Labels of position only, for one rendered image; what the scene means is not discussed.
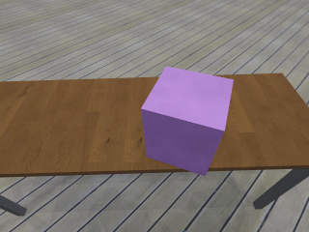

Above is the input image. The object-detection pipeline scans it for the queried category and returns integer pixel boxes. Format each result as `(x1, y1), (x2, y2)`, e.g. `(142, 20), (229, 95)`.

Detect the table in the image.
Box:
(0, 72), (309, 217)

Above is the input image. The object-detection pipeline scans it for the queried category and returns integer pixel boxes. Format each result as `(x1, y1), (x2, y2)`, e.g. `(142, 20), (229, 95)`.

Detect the carton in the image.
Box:
(141, 66), (234, 176)

